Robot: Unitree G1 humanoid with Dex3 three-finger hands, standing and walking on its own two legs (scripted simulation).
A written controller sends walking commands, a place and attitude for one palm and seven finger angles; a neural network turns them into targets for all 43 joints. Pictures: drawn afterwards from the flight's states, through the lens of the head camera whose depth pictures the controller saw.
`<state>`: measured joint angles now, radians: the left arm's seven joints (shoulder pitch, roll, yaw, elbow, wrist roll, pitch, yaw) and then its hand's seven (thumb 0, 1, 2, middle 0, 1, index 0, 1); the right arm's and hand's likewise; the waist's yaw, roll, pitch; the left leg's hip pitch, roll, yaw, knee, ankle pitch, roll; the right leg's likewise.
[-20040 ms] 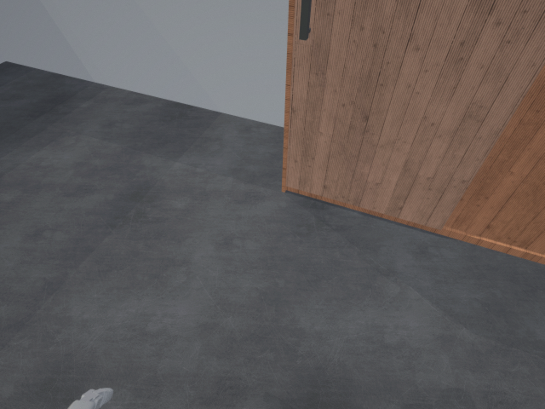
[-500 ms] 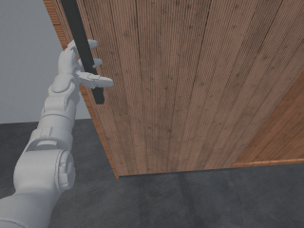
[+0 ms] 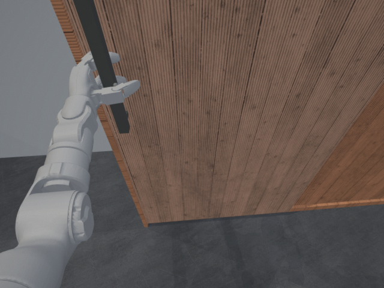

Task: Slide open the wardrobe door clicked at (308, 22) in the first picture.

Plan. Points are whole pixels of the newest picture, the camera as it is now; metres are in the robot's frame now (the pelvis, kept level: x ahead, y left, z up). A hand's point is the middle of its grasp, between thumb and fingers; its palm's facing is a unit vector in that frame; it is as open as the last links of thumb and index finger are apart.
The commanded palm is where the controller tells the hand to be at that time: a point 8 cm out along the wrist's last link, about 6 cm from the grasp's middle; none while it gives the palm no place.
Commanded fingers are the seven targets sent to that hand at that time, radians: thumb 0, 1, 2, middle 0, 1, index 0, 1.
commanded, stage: grip the handle and tug to test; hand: left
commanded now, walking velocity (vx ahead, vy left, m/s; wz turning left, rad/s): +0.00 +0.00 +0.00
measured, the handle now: (108, 68) +0.52 +0.18 +0.20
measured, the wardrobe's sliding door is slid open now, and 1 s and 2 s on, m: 0.00 0.00 0.00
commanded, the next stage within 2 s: tug the door sideways, standing still in 0.98 s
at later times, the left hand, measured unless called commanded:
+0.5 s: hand (115, 85) +0.46 +0.16 +0.20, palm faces +0.09 -1.00 +0.02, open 5.9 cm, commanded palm +0.44 +0.21 +0.19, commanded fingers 0.00 0.90 0.90 -0.45 -1.40 -0.45 -1.40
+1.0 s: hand (116, 85) +0.46 +0.16 +0.20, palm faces +0.10 -1.00 +0.01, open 5.9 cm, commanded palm +0.42 +0.20 +0.19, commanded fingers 0.00 0.90 0.90 -0.45 -1.40 -0.45 -1.40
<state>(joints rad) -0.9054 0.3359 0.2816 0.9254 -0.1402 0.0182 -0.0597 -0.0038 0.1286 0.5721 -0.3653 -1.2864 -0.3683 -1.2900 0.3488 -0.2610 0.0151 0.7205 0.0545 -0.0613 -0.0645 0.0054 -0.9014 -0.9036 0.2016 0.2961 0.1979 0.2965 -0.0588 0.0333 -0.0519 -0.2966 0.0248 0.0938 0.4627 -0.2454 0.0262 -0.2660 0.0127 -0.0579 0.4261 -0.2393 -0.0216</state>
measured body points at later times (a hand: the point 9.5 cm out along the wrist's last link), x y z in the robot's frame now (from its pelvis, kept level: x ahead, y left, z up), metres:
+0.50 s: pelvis -0.01 +0.00 +0.00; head +0.01 -0.01 +0.45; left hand +0.45 +0.21 +0.20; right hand +0.08 -0.26 -0.12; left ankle -0.01 +0.10 -0.74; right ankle -0.02 -0.10 -0.74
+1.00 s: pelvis +0.00 +0.00 +0.00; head +0.02 -0.01 +0.45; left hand +0.45 +0.21 +0.20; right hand +0.07 -0.26 -0.12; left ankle -0.01 +0.10 -0.74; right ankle -0.02 -0.10 -0.74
